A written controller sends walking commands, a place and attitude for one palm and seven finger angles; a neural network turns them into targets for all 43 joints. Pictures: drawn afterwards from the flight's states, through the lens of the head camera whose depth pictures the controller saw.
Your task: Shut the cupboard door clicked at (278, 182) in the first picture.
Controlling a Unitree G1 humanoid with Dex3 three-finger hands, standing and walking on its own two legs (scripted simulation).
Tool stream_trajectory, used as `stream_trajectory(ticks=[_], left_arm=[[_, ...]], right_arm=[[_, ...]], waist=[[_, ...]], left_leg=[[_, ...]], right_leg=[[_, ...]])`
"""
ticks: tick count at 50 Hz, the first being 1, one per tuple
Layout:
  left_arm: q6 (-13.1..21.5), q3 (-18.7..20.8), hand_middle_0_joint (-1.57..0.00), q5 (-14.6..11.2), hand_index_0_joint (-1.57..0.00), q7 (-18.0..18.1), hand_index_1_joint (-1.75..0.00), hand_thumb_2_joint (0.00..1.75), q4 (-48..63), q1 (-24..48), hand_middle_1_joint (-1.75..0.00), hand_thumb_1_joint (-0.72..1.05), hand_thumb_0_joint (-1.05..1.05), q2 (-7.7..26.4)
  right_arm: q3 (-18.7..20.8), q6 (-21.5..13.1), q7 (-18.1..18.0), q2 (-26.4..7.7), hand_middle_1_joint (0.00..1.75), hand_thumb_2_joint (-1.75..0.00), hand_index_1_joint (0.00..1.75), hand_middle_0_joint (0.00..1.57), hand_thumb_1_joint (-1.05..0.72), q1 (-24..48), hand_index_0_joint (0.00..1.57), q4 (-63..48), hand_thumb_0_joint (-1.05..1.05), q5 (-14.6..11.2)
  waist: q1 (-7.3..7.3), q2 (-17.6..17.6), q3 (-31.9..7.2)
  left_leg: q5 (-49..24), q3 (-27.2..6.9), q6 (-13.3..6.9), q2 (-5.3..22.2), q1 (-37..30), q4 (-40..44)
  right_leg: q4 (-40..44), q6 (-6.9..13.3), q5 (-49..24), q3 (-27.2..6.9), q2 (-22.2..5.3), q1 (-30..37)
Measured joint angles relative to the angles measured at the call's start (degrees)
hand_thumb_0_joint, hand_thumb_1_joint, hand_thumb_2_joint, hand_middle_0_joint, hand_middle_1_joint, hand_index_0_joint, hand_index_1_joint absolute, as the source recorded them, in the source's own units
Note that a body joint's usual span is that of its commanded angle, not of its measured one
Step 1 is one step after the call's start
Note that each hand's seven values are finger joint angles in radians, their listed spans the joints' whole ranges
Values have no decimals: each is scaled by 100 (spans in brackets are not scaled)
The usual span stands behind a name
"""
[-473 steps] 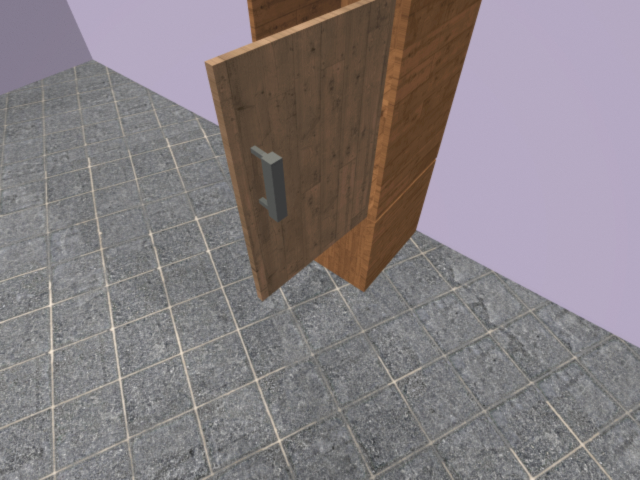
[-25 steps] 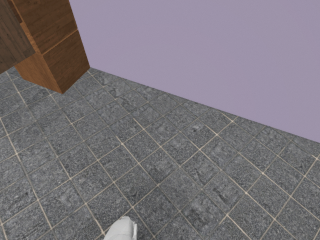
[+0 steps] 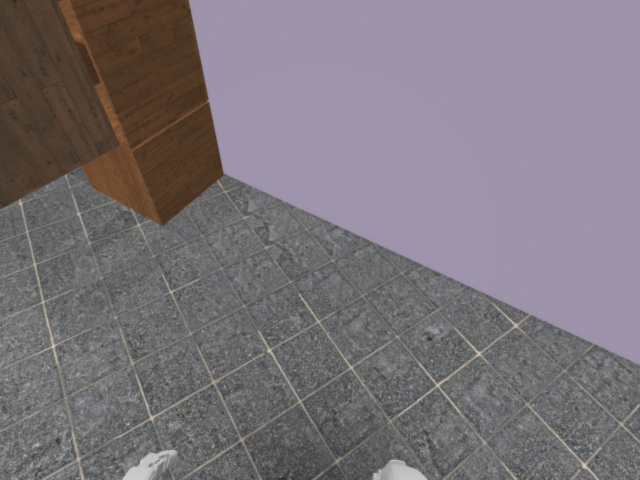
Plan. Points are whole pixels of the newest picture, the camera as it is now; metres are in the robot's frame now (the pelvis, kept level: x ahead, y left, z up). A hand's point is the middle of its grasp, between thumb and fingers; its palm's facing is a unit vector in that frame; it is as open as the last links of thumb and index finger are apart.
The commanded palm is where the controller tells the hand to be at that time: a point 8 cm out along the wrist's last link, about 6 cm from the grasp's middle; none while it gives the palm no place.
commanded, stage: walk to a spot facing it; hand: left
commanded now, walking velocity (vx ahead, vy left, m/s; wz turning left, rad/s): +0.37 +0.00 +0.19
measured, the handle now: out of the picture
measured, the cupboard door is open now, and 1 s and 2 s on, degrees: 84 84 84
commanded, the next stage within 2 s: turn to face it in 1.00 s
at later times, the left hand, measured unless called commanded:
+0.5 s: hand out of the picture +0.12 +0.16 -0.19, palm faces +0.25 -0.95 -0.17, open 7.3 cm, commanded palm none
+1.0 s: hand (209, 259) +0.53 +0.24 -0.16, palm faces +0.11 -0.98 -0.18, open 7.4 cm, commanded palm none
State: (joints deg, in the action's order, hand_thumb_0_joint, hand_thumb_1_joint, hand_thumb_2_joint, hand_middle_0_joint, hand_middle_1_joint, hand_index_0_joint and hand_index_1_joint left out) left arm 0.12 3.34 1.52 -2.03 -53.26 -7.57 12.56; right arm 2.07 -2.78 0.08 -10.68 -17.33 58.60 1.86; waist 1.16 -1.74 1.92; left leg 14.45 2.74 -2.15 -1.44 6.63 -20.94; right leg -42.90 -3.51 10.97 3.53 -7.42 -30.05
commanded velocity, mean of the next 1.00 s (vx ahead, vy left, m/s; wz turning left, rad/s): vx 0.36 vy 0.00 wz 0.12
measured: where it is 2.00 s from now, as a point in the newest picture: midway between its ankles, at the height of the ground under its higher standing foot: (311, 343)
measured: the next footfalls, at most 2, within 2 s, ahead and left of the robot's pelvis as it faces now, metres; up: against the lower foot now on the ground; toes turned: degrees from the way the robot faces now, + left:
right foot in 0.08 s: +0.15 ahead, -0.15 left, +0.00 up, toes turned -6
left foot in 0.52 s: +0.37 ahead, +0.13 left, +0.00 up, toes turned +17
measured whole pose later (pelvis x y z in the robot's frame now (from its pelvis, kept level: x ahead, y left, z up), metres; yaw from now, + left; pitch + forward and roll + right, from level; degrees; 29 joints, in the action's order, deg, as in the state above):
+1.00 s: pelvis +0.43 +0.04 +0.00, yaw +8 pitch +0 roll +0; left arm -0.1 3.2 1.4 -1.8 -56.3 -5.4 12.0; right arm 1.5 -3.9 -0.6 -8.8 -23.9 63.2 2.2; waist 3.1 -1.8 1.9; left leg 16.8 8.7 -1.7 0.0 -0.5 -16.8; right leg -38.5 -0.6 8.4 5.0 -5.9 -29.3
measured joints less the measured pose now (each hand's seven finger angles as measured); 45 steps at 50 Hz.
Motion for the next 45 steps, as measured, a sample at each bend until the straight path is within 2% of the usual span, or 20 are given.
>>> stream_trajectory(ticks=[4, 5, 7, 9, 11, 14, 18, 22, 25, 26, 27, 29, 30, 32, 34, 38, 41, 45], left_arm=[[123, -25, -20, 6, -19, -18, -30, 90, 51, 89, -30, 91, 0, 32], [211, -17, -20, 21, -19, -6, -30, 90, 42, 114, -30, 91, 0, 12], [316, -52, -20, 9, -19, 28, -30, 90, 7, 115, -30, 91, 0, -96], [358, -81, -20, -8, -20, 85, -30, 90, -34, -24, -30, 91, 0, -211], [386, -99, -20, -30, -20, 138, -30, 90, -134, -247, -30, 91, 0, -306], [454, 12, -20, -82, -20, 269, -30, 90, -327, -567, -30, 94, -1, -297], [465, -23, -20, -58, -20, 259, -30, 90, -673, -944, -30, 95, -1, -183], [408, -74, -20, -35, -20, 239, -30, 90, -1005, -1352, -30, 93, -1, -172], [340, -85, -20, -37, -19, 218, -30, 90, -1202, -1707, -30, 92, 0, -182], [300, -91, -20, -49, -19, 199, -30, 90, -1246, -1842, -30, 92, 0, -227], [229, -107, -20, -65, -19, 174, -30, 90, -1284, -1890, -30, 92, 0, -251], [83, -117, -20, -74, -19, 149, -30, 90, -1305, -1779, -30, 91, 0, -211], [48, -101, -20, -66, -19, 152, -30, 90, -1279, -1686, -30, 91, 1, -190], [16, -66, -20, -29, -19, 152, -30, 90, -1160, -1429, -30, 91, 1, -173], [25, -47, -20, 4, -19, 131, -30, 90, -970, -1151, -30, 91, 1, -191], [56, -11, -20, 13, -19, 93, -30, 90, -629, -720, -30, 91, 1, -242], [31, 17, -20, 11, -19, 65, -30, 90, -488, -438, -30, 91, 0, -214], [-17, 20, -20, 2, -19, 37, -30, 90, -394, -119, -30, 91, 0, -142]], right_arm=[[-3, 30, 7, 27, 30, -90, 30, 20, -92, -380, 20, 180, 1, 4], [3, 45, 13, 15, 30, -90, 30, 20, -92, -435, 20, 236, 1, -16], [28, 137, 27, -34, 30, -90, 30, 20, -92, -417, 20, 357, 1, -42], [61, 187, 50, -59, 30, -90, 30, 20, -91, -364, 20, 430, 1, -40], [79, 232, 66, -63, 30, -90, 30, 20, -91, -255, 20, 428, 1, -18], [101, 272, 106, -15, 30, -90, 30, 20, -91, -44, 20, 313, 1, -11], [104, 273, 181, 25, 30, -90, 30, 20, -91, 347, 19, 148, 1, -4], [80, 232, 247, 23, 30, -90, 30, 20, -91, 788, 19, 10, 1, -9], [46, 115, 251, 15, 30, -90, 30, 20, -91, 1048, 19, -138, 1, 15], [35, 38, 240, -31, 30, -90, 30, 20, -91, 1097, 19, -223, 1, 37], [44, -41, 197, -43, 30, -90, 30, 20, -91, 1149, 19, -290, 1, 46], [28, -115, 92, 28, 30, -90, 30, 20, -91, 1186, 20, -342, 1, 15], [11, -121, 61, 64, 30, -90, 30, 20, -91, 1145, 20, -338, 1, 6], [-15, -104, 8, 114, 30, -90, 30, 20, -91, 999, 20, -287, 0, -3], [-19, -98, -40, 148, 30, -90, 30, 20, -91, 824, 20, -179, 0, -16], [71, -128, -101, 34, 30, -90, 30, 20, -95, 471, 20, -9, -1, -44], [51, -127, -85, 28, 30, -90, 30, 20, -94, 160, 20, 128, -1, -36], [8, -122, -75, 89, 30, -90, 30, 20, -93, -238, 20, 277, 0, -21]], waist=[[122, -31, -79], [117, 10, -60], [152, 180, 42], [157, 264, 76], [147, 273, 60], [108, 217, 36], [-28, 137, 64], [-246, 90, 122], [-361, -5, 138], [-370, 58, 105], [-333, 89, 112], [-325, -20, 207], [-335, -60, 199], [-351, -63, 158], [-360, -7, 130], [-294, 31, 25], [-204, 5, -50], [-45, -19, -79]], left_leg=[[582, -54, 198, 69, -116, -465], [843, -66, 177, 131, 33, -958], [1336, -211, 95, 231, 601, -2529], [1068, -216, 87, 315, 1215, -3746], [619, -144, 157, 446, 1735, -4244], [140, -52, 276, 628, 2286, -4026], [-230, 118, 340, 729, 2561, -2954], [-283, 286, 238, 652, 2434, -2003], [-214, 483, 58, 454, 2007, -1353], [-295, 464, -76, 444, 1854, -1175], [-640, 474, -192, 438, 1901, -1352], [-374, 545, -299, 319, 1809, -1691], [-231, 563, -310, 268, 1697, -1653], [-162, 541, -288, 189, 1431, -1367], [-251, 492, -281, 136, 1145, -992], [-360, 468, -302, 38, 564, -267], [-358, 462, -265, 6, 152, 146], [-211, 499, -163, 27, -319, 468]], right_leg=[[1060, 78, 15, 128, 220, 783], [1089, 283, -55, 179, 276, 874], [855, 470, 255, 376, 363, 1013], [1034, 492, 431, 556, 407, 1337], [1404, 436, 402, 684, 444, 1680], [1979, 450, 347, 862, 486, 2155], [2435, 366, 414, 1041, 469, 2664], [2467, 170, 739, 1154, 384, 3097], [1949, -18, 1249, 1160, 155, 3248], [1369, -6, 1483, 1132, 80, 3079], [451, 53, 1646, 967, 19, 2755], [-1418, 191, 1657, 383, 12, 1976], [-2066, 231, 1541, 220, 34, 1580], [-2654, 251, 1199, 116, 37, 902], [-2612, 238, 881, 95, 0, 395], [-1985, 192, 283, -12, -74, -248], [-1425, 160, -125, -51, -86, -438], [-578, 166, -417, -9, -41, -371]])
